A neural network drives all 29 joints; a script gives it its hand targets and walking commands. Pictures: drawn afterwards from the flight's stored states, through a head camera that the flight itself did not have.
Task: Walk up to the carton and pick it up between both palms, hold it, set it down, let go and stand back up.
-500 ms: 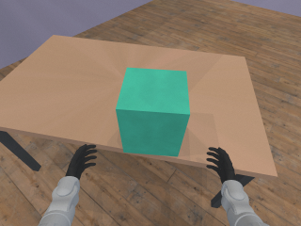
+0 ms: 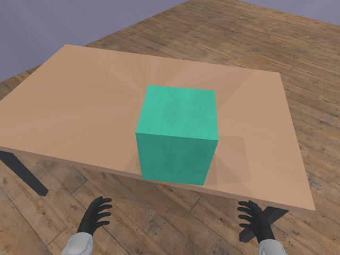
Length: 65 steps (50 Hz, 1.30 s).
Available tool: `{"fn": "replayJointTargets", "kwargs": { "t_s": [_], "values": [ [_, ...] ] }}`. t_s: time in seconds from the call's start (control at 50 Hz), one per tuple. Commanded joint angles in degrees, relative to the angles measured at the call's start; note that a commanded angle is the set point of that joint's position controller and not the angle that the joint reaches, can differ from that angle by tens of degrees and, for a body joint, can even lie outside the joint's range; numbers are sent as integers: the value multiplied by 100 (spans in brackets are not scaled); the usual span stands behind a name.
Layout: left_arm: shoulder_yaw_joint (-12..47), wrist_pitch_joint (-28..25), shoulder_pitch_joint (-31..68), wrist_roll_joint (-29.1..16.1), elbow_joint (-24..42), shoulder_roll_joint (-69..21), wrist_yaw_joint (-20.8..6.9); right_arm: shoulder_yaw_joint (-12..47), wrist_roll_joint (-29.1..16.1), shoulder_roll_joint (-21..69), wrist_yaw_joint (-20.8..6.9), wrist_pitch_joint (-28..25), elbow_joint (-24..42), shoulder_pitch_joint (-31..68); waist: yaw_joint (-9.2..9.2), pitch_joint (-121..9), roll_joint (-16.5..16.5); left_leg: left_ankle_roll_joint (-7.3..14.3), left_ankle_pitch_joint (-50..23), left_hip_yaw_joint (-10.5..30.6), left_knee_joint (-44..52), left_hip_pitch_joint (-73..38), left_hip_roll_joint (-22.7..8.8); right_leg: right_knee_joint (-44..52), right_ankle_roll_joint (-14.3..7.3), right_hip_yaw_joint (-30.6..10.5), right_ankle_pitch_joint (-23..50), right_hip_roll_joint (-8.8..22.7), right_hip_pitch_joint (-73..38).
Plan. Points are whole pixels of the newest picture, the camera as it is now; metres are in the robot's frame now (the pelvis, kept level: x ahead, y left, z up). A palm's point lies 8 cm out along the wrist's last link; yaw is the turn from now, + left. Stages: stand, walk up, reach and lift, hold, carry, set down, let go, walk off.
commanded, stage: set down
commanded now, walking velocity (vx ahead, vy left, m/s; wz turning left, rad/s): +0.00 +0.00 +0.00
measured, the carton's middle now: (176, 137) +0.47 +0.00 -0.05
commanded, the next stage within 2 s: let go in 0.20 s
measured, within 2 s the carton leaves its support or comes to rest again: neither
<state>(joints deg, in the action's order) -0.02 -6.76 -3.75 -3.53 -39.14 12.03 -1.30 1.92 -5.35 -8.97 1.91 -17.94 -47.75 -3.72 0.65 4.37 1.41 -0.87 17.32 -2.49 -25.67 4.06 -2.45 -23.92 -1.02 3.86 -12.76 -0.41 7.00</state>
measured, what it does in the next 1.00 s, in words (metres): stands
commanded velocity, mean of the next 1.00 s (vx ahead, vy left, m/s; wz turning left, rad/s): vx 0.00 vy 0.00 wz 0.00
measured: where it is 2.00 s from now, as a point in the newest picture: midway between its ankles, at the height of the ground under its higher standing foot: outside the picture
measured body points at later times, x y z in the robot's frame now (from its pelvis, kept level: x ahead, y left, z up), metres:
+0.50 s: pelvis +0.00 +0.01 +0.00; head +0.00 +0.02 +0.45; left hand +0.16 +0.24 -0.09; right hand +0.16 -0.22 -0.09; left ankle -0.03 +0.12 -0.74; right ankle +0.01 -0.11 -0.74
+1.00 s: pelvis -0.01 +0.00 +0.00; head +0.00 -0.01 +0.45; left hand +0.13 +0.24 -0.09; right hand +0.11 -0.26 -0.12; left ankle -0.03 +0.12 -0.74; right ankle +0.01 -0.11 -0.74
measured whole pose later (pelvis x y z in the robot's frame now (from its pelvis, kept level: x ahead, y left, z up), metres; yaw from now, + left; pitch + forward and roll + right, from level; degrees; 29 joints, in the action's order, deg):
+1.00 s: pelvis -0.01 +0.00 +0.00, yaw -3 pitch -1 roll -1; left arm -1.5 0.4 -15.7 2.9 -34.7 13.2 -0.8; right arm -4.3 1.9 -13.4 -1.2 1.2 -41.7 -11.7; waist 0.5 1.4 -2.5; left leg -0.9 17.7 -5.5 -27.7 9.2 -3.6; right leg -25.9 -1.0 0.9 -11.8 -1.7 13.6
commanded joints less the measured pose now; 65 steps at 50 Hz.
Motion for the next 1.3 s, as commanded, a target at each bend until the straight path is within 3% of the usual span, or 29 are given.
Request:
{"fn": "replayJointTargets", "kwargs": {
  "t_s": [0.0,0.02,0.08,0.16,0.26,0.3,0.5,0.56,0.62,0.64,0.76,0.78,0.8,0.82,0.88,0.9,0.92,0.96,0.98,1.0,1.02,1.04,1.06,1.1,1.12,1.16,1.2,1.22,1.28],
  "values": [
    [-374,101,355,171,1388,801,134,-355,102,-548,-82,-201,1099,141,102,-799,-462,-159,-2030,-119,352,326,215,343,-60,-403,1187,4,-759],
    [-287,271,251,257,1083,720,145,-311,169,-579,-110,-124,735,179,66,-642,-485,-144,-2091,-95,366,241,200,362,-77,-388,1219,-23,-603],
    [-267,382,142,193,1454,709,170,-431,272,-569,-150,-119,1138,50,34,-709,-366,-138,-2269,-129,360,188,182,405,-56,-337,1320,-20,-605],
    [-196,735,-211,283,1265,590,112,-464,446,-743,-226,50,834,-148,7,-585,-283,-158,-2230,-92,475,97,129,498,-79,-282,1317,-24,-608],
    [-178,1071,-548,403,1405,462,110,-382,463,-789,-273,186,741,-310,-2,-553,-339,-230,-2857,-68,473,-168,93,607,-109,-206,1508,-107,-610],
    [-182,1174,-529,391,1458,454,102,-407,464,-800,-284,246,736,-284,77,-523,-276,-201,-2669,-76,516,-139,127,674,-127,-227,1342,-104,-549],
    [-113,1359,-197,367,1720,538,251,-665,749,-745,-344,468,989,-160,6,-389,-152,-32,-1341,-191,778,381,80,629,-123,-269,576,-33,-641],
    [-36,1394,-230,296,1737,393,300,-680,801,-658,-358,521,1063,-247,21,-375,-267,17,-985,-197,851,635,71,533,-130,-311,401,-24,-748],
    [7,1435,-268,296,1793,444,354,-641,738,-722,-383,544,1140,-281,78,-331,-335,-39,-1094,-191,810,762,56,473,-171,-312,431,-52,-756],
    [-15,1449,-295,306,1792,437,356,-714,768,-747,-382,549,1125,-325,17,-428,-382,-35,-1152,-179,807,655,66,486,-146,-291,452,-60,-740],
    [-119,1528,-228,368,1774,516,353,-650,782,-708,-368,622,1262,-255,56,-316,-164,29,-923,-245,745,766,143,471,-130,-355,424,24,-670],
    [-351,1005,-1255,753,1219,990,281,-745,807,-1061,-312,1354,955,-557,180,-397,-936,53,-892,7,322,393,-398,328,153,-695,1483,596,459],
    [-384,791,-1265,667,1082,1126,204,-820,837,-1210,-276,1668,1040,-733,-4,-213,-699,87,-158,76,337,452,-429,351,252,-761,1199,521,771],
    [-404,681,-1199,619,1027,1077,138,-807,798,-1126,-290,1827,1145,-722,-12,-198,-481,83,120,69,397,640,-391,349,263,-752,1084,465,760],
    [-362,505,-863,665,1021,818,41,-781,738,-1008,-263,1919,1124,-988,-170,-641,117,8,-202,62,165,578,-372,165,158,-858,1768,458,587],
    [-366,484,-974,656,976,693,46,-809,683,-1086,-284,1911,1031,-976,-103,-799,-134,31,7,25,215,563,-365,199,140,-871,1615,451,548],
    [-385,476,-1090,639,918,728,51,-806,684,-1035,-314,1892,1028,-953,-108,-797,164,44,15,104,162,580,-362,151,123,-915,1715,412,628],
    [-366,481,-1081,601,863,653,45,-874,720,-1159,-366,1884,1019,-868,-122,-900,289,114,-129,149,138,414,-412,175,109,-945,1621,400,741],
    [-377,481,-1132,621,878,710,51,-867,737,-1145,-348,1888,977,-871,-82,-926,147,111,-203,160,127,373,-450,107,99,-985,1769,415,828],
    [-338,478,-956,600,855,593,40,-893,722,-1168,-345,1871,997,-871,-172,-964,130,98,-111,143,171,407,-472,83,74,-947,1823,417,677],
    [-390,471,-1195,612,794,769,56,-884,726,-1173,-338,1860,952,-939,-105,-1222,306,152,-89,150,108,334,-459,79,88,-923,1898,437,531],
    [-395,446,-1069,588,814,811,90,-845,716,-1101,-331,1859,903,-1091,-183,-1154,569,99,-136,170,16,461,-410,154,-4,-1075,1876,494,505],
    [-370,454,-1267,564,811,707,85,-867,721,-1225,-319,1864,818,-1164,-137,-1125,240,100,-76,90,0,470,-354,191,4,-1195,1792,516,519],
    [-347,450,-1368,502,740,644,88,-871,720,-1216,-292,1881,741,-1168,-108,-970,8,114,32,107,213,534,-411,202,24,-1192,1408,456,733],
    [-359,441,-1416,547,730,689,113,-867,739,-1157,-276,1878,746,-1091,-52,-919,-74,121,124,85,162,461,-430,268,-30,-1190,1357,478,781],
    [-357,434,-1452,565,691,666,142,-838,764,-1114,-272,1859,679,-1267,-128,-528,-21,139,62,160,334,805,-444,191,18,-1212,1270,435,734],
    [-357,439,-1385,563,706,667,129,-796,744,-1118,-233,1851,649,-1281,-109,-254,-133,167,223,257,574,957,-535,248,-24,-1219,698,419,983],
    [-373,470,-1489,629,588,623,124,-773,784,-1060,-254,1823,450,-1403,-72,-125,-264,136,-10,234,730,853,-604,180,-11,-1018,960,380,1067],
    [-353,445,-1695,603,458,578,136,-783,745,-1119,-246,1767,330,-1501,-61,-269,-496,85,-621,120,662,669,-568,93,-21,-1045,1429,421,885]
  ]
}}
